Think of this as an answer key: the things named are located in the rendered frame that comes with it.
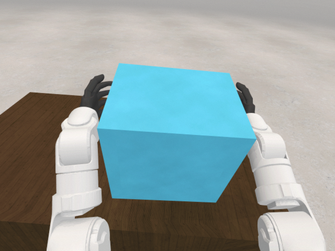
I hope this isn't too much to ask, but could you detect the robot left forearm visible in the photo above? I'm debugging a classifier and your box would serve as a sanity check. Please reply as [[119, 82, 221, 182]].
[[47, 107, 102, 251]]

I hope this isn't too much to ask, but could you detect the carton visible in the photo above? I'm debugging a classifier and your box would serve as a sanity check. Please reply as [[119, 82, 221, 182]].
[[97, 63, 257, 202]]

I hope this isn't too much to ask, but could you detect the robot left upper arm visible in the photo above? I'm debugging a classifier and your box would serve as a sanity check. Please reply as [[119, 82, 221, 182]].
[[48, 216, 111, 251]]

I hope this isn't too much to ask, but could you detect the pedestal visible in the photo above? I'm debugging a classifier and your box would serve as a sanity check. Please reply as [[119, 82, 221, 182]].
[[0, 92, 289, 251]]

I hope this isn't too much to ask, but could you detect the robot right forearm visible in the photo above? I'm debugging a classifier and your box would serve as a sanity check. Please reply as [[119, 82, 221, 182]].
[[247, 113, 326, 251]]

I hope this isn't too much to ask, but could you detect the right robot hand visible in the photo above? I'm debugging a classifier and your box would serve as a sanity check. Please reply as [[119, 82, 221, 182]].
[[236, 82, 255, 113]]

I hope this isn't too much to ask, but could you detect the robot right upper arm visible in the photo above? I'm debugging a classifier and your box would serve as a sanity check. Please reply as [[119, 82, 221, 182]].
[[258, 211, 325, 251]]

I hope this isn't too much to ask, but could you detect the left robot hand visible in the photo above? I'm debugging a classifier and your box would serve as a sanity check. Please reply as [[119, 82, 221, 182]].
[[79, 74, 113, 118]]

